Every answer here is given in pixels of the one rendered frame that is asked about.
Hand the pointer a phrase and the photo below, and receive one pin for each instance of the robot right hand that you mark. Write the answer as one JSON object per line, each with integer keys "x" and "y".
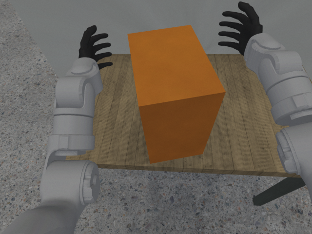
{"x": 250, "y": 27}

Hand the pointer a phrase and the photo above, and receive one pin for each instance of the robot left hand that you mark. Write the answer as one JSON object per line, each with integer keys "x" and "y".
{"x": 88, "y": 50}

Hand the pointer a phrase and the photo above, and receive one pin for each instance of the table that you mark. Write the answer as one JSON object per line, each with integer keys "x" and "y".
{"x": 242, "y": 140}

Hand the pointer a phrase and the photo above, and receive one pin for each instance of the left robot upper arm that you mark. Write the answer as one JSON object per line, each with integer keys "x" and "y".
{"x": 68, "y": 186}

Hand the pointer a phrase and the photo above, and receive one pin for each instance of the robot right forearm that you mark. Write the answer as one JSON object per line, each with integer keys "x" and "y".
{"x": 283, "y": 77}

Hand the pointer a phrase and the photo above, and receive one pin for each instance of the carton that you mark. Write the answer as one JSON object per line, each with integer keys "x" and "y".
{"x": 178, "y": 91}

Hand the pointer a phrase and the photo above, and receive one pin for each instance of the robot left forearm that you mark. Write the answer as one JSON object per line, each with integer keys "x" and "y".
{"x": 74, "y": 110}

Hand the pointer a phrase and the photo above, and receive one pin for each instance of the right robot upper arm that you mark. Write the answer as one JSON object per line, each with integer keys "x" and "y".
{"x": 295, "y": 151}

